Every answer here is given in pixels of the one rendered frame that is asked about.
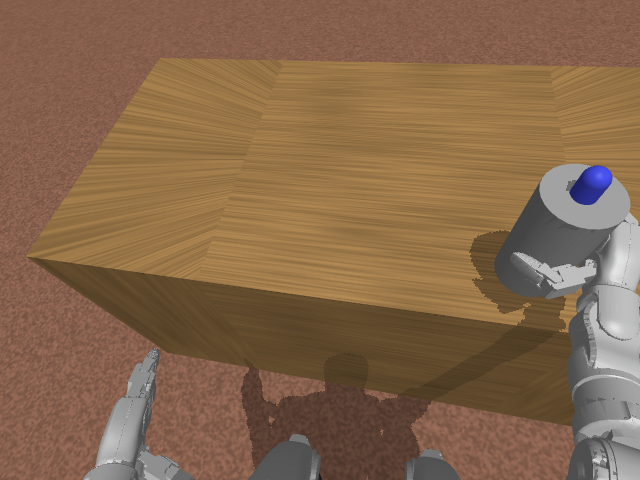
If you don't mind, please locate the left robot hand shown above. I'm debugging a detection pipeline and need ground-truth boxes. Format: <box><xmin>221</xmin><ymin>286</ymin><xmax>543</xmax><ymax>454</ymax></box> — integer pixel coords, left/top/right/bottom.
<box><xmin>95</xmin><ymin>348</ymin><xmax>195</xmax><ymax>480</ymax></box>

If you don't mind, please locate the right robot hand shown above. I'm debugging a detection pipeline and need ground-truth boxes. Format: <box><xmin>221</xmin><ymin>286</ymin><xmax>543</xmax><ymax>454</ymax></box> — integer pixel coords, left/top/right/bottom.
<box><xmin>510</xmin><ymin>212</ymin><xmax>640</xmax><ymax>299</ymax></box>

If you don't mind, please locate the left robot arm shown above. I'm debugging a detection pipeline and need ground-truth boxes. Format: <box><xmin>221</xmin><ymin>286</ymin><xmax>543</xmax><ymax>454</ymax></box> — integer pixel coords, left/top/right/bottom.
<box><xmin>83</xmin><ymin>463</ymin><xmax>139</xmax><ymax>480</ymax></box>

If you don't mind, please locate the right robot arm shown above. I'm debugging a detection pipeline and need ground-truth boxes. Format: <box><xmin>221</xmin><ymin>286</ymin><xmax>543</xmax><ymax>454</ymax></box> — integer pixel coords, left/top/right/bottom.
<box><xmin>565</xmin><ymin>284</ymin><xmax>640</xmax><ymax>480</ymax></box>

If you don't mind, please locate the bottle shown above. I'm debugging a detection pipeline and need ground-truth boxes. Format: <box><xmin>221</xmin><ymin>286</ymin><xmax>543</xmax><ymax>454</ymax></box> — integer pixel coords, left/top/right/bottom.
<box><xmin>494</xmin><ymin>164</ymin><xmax>630</xmax><ymax>297</ymax></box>

